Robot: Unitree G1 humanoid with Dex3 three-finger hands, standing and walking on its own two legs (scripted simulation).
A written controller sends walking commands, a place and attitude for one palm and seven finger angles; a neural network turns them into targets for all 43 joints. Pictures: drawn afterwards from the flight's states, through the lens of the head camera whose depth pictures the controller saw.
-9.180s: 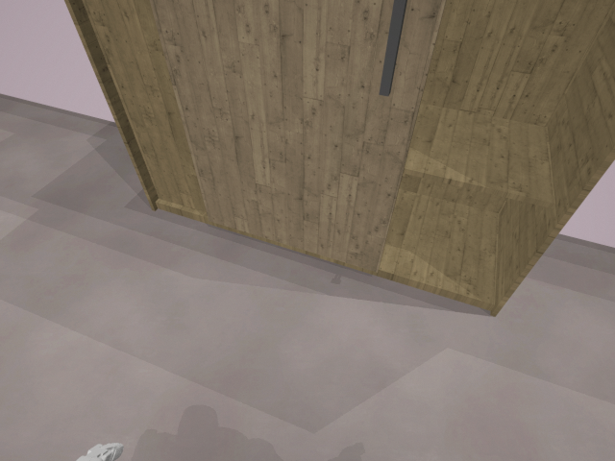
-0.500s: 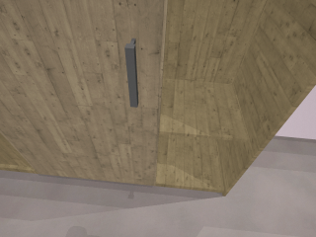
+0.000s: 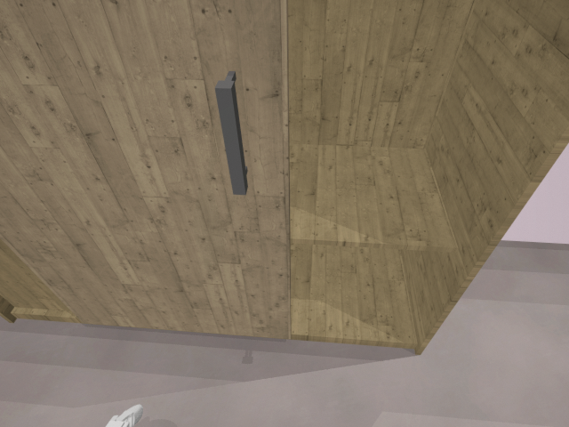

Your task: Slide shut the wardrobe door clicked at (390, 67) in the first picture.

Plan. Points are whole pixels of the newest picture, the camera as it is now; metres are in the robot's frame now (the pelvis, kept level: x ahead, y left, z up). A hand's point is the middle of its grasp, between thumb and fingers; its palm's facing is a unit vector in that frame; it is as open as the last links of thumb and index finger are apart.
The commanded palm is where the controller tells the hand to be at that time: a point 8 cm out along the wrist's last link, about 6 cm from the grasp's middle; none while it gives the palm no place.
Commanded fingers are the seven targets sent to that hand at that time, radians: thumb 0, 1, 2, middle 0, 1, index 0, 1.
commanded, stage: raise the hand with hooked fingers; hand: left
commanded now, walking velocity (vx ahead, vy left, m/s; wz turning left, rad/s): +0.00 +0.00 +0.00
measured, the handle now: (236, 137) +0.53 +0.10 +0.15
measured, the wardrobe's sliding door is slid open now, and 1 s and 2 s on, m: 0.44 0.44 0.44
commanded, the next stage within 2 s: move the hooked fingers beside the handle in 1.94 s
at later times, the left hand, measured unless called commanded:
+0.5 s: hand (145, 392) +0.17 +0.18 +0.03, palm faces +0.02 -1.00 -0.09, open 10.0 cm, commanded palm +0.15 +0.24 +0.04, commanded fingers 0.00 0.11 0.56 -0.26 -0.81 -0.26 -0.81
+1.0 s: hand (95, 323) +0.22 +0.23 +0.10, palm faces +0.01 -1.00 -0.09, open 12.9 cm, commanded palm +0.19 +0.28 +0.11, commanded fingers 0.00 -0.48 0.31 -0.30 -1.18 -0.30 -1.18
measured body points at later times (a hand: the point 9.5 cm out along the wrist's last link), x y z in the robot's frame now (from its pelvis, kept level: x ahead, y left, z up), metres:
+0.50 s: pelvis -0.02 -0.03 -0.04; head +0.00 -0.02 +0.41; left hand +0.16 +0.23 +0.04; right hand +0.20 -0.23 -0.10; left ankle -0.02 +0.10 -0.73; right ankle +0.00 -0.12 -0.73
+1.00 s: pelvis -0.02 +0.00 -0.01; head -0.02 +0.00 +0.44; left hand +0.21 +0.29 +0.11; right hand +0.15 -0.25 -0.07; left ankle -0.02 +0.10 -0.73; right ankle +0.00 -0.11 -0.73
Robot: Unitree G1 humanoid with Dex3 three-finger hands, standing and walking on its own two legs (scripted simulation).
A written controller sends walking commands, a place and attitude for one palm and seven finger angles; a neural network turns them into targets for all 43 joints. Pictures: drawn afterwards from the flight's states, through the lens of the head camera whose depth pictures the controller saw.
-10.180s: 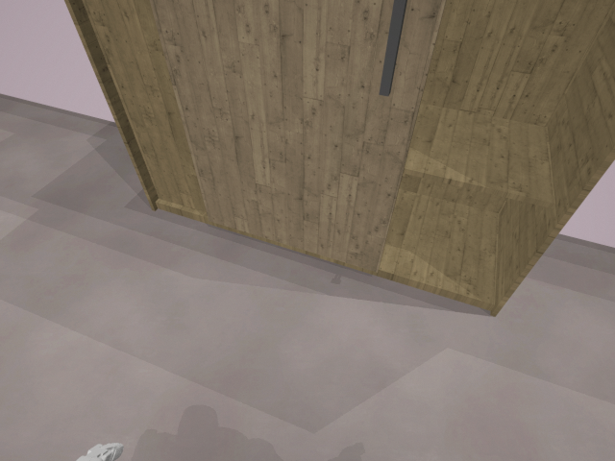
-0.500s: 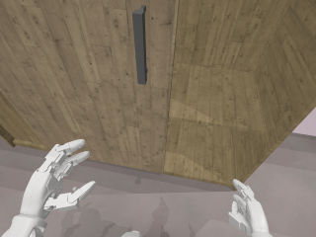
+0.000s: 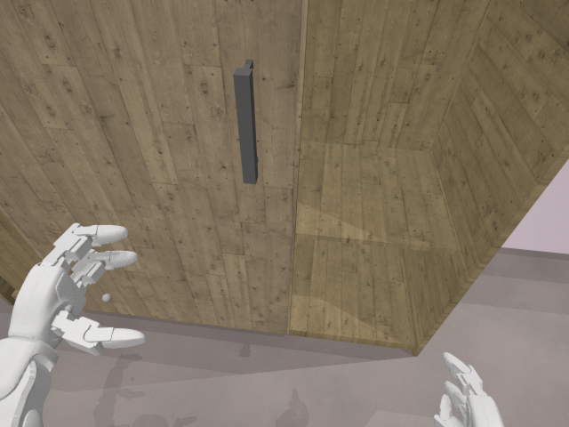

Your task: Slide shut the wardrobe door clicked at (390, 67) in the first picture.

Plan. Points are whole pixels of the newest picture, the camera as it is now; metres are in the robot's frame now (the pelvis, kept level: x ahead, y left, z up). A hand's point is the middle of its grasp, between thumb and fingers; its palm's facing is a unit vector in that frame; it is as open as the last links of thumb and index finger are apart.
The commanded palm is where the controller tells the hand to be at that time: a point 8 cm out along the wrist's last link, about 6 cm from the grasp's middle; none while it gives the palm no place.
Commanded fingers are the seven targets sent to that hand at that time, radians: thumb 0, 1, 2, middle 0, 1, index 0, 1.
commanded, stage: raise the hand with hooked fingers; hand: left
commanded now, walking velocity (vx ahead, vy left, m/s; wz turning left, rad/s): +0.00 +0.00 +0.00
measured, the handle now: (249, 125) +0.55 +0.11 +0.16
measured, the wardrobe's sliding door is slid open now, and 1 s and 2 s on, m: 0.44 0.44 0.44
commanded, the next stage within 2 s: move the hooked fingers beside the handle in 0.94 s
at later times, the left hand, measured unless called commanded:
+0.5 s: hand (57, 219) +0.28 +0.28 +0.19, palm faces +0.06 -0.99 -0.12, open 14.0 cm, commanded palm +0.25 +0.32 +0.19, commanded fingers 0.00 -0.50 0.30 -0.30 -1.20 -0.30 -1.20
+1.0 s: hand (85, 225) +0.28 +0.25 +0.18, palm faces +0.05 -0.99 -0.11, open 14.0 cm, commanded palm +0.25 +0.30 +0.19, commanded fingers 0.00 -0.50 0.30 -0.30 -1.20 -0.30 -1.20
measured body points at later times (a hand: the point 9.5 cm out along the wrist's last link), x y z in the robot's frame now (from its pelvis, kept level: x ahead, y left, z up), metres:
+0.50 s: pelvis +0.01 +0.00 +0.02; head -0.01 -0.02 +0.46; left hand +0.27 +0.33 +0.20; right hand +0.19 -0.23 -0.06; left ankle +0.00 +0.10 -0.72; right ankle +0.01 -0.11 -0.72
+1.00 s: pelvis +0.01 -0.02 +0.02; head -0.01 -0.05 +0.46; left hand +0.27 +0.31 +0.19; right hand +0.19 -0.26 -0.06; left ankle +0.00 +0.10 -0.72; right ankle +0.01 -0.11 -0.72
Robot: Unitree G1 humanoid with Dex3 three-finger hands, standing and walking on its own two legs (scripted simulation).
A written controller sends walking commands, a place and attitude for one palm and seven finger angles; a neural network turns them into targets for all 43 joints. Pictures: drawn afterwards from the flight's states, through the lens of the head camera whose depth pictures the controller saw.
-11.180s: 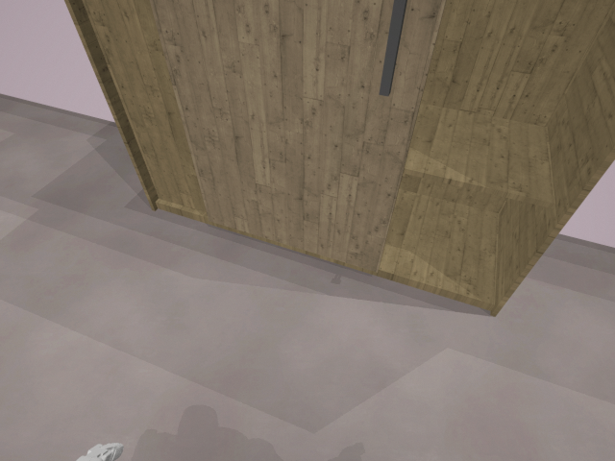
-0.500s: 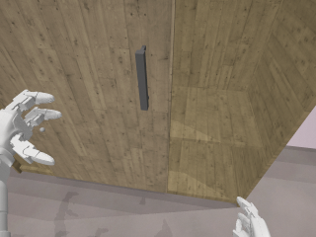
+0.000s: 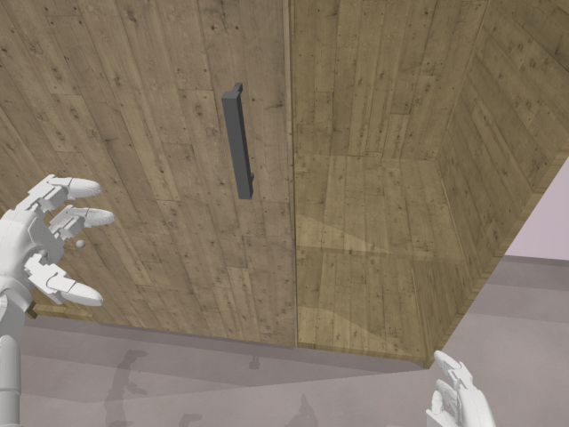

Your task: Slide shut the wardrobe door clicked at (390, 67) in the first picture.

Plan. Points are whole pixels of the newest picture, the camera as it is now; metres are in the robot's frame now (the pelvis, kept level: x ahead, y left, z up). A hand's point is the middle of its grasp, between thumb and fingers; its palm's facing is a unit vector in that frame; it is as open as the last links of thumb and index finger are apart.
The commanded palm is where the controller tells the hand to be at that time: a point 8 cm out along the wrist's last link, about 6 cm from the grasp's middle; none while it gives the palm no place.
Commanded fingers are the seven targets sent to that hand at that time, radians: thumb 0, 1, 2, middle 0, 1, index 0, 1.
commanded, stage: move the hooked fingers beside the handle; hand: left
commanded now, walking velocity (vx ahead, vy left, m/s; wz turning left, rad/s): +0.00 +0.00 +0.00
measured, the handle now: (242, 144) +0.54 +0.13 +0.14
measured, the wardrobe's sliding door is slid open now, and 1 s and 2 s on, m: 0.44 0.44 0.44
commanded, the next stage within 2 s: none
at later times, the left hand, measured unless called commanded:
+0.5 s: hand (126, 206) +0.35 +0.25 +0.16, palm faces +0.00 -1.00 -0.06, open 14.0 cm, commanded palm +0.31 +0.30 +0.16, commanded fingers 0.00 -0.50 0.30 -0.30 -1.20 -0.30 -1.20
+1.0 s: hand (159, 183) +0.41 +0.23 +0.16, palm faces -0.03 -1.00 -0.03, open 14.0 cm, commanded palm +0.38 +0.28 +0.16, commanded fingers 0.00 -0.50 0.30 -0.30 -1.20 -0.30 -1.20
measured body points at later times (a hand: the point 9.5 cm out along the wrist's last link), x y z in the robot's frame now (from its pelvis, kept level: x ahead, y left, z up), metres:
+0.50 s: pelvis +0.00 +0.00 +0.00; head +0.00 -0.02 +0.45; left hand +0.34 +0.30 +0.17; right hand +0.16 -0.25 -0.09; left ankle -0.01 +0.12 -0.74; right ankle +0.01 -0.09 -0.74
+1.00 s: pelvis +0.01 +0.02 +0.00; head +0.03 +0.01 +0.45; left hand +0.40 +0.28 +0.16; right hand +0.14 -0.23 -0.10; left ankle -0.01 +0.12 -0.74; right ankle +0.01 -0.09 -0.74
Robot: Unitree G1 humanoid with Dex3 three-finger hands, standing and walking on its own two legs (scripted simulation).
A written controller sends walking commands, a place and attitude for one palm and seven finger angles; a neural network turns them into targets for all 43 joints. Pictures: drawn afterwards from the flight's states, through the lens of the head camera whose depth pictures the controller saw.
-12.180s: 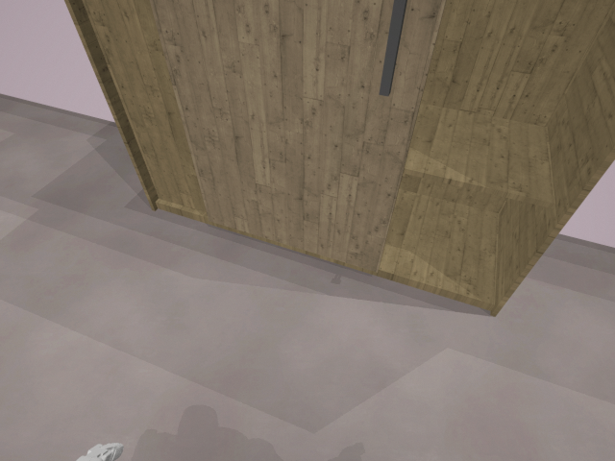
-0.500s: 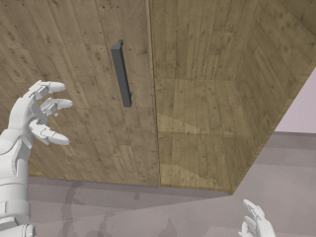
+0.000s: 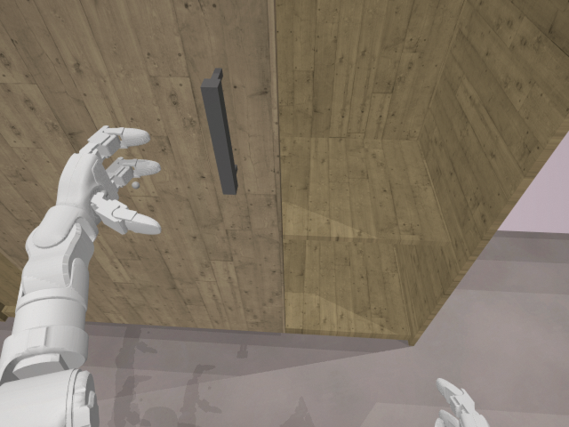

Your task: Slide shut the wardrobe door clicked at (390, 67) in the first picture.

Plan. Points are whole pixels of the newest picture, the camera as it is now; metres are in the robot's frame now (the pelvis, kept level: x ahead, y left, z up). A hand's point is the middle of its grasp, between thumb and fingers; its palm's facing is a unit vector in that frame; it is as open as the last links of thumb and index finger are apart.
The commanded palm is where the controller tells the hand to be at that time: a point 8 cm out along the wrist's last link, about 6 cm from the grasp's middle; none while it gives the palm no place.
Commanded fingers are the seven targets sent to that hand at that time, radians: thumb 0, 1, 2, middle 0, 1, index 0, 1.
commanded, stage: move the hooked fingers beside the handle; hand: left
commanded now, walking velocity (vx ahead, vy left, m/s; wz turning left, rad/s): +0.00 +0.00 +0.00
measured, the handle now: (224, 136) +0.52 +0.12 +0.14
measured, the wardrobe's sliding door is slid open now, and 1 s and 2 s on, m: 0.44 0.44 0.44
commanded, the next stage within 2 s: feel for the door with the fingertips in 1.44 s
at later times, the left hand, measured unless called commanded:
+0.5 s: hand (166, 163) +0.43 +0.19 +0.16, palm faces -0.01 -1.00 -0.01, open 14.0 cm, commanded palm +0.42 +0.24 +0.15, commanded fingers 0.00 -0.50 0.30 -0.30 -1.20 -0.30 -1.20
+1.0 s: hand (181, 155) +0.46 +0.18 +0.15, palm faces +0.00 -1.00 -0.01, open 14.0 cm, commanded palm +0.44 +0.23 +0.15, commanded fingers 0.00 -0.50 0.30 -0.30 -1.20 -0.30 -1.20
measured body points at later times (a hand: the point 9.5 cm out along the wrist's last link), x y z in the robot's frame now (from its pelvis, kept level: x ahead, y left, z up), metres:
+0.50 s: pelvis +0.00 +0.00 +0.00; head +0.02 -0.01 +0.45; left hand +0.43 +0.24 +0.16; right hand +0.08 -0.26 -0.11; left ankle -0.03 +0.10 -0.74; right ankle -0.01 -0.11 -0.74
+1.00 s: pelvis +0.00 +0.00 +0.00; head +0.04 -0.01 +0.44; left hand +0.46 +0.23 +0.15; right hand +0.01 -0.27 -0.13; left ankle -0.03 +0.10 -0.74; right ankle -0.01 -0.11 -0.74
